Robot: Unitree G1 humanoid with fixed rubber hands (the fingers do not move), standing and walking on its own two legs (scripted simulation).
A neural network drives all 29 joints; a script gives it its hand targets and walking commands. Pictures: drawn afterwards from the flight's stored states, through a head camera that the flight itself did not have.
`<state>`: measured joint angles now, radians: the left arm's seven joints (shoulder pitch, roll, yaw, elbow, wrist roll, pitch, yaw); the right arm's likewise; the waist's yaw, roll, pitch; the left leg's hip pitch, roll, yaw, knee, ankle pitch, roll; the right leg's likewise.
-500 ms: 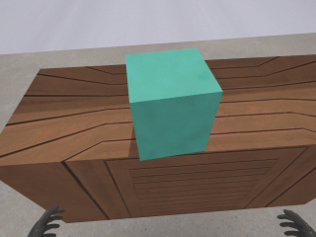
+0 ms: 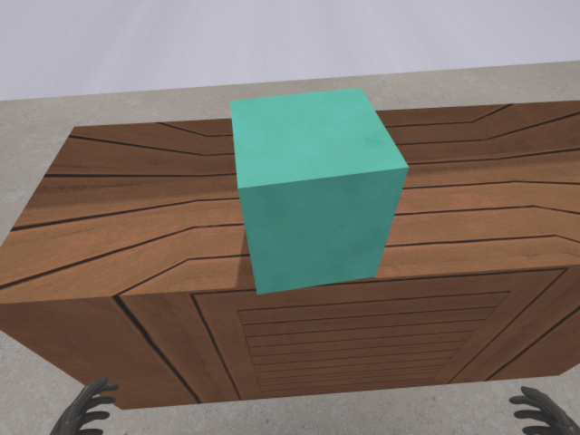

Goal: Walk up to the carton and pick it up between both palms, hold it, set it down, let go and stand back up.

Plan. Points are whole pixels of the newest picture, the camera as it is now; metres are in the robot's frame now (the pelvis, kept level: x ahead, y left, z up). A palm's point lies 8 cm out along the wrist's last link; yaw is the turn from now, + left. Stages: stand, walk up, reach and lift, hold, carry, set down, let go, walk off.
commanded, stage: walk up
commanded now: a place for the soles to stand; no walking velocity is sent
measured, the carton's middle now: (307, 194) +0.46 -0.01 +0.07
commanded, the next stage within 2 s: none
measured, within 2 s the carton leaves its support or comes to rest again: neither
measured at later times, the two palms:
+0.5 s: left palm out of the picture +0.14 +0.32 -0.05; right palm out of the picture +0.12 -0.33 -0.06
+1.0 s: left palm out of the picture +0.13 +0.33 -0.06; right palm out of the picture +0.12 -0.32 -0.06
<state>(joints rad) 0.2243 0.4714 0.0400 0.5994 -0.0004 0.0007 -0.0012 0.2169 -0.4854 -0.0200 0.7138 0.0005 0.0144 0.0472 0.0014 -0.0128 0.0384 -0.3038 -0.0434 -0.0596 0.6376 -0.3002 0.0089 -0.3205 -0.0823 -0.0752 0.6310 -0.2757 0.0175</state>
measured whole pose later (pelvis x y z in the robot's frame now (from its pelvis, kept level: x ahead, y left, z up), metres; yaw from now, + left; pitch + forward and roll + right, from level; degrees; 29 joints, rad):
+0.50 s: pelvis +0.00 +0.00 +0.00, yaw +0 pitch -2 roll +0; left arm 0.24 0.47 0.04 0.60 0.00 0.00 0.00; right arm 0.22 -0.49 -0.02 0.71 0.00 0.02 0.05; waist 0.00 -0.01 0.04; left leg -0.30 -0.04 -0.06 0.64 -0.30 0.01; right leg -0.32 -0.08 -0.08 0.63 -0.28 0.02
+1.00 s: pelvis +0.00 +0.01 +0.00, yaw +0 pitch -2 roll +0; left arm 0.25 0.47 0.04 0.60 0.00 -0.01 0.01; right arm 0.22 -0.48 -0.02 0.71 0.00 0.02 0.05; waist 0.00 -0.01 0.04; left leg -0.31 -0.05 -0.06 0.64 -0.30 0.03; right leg -0.32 -0.09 -0.07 0.61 -0.26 0.02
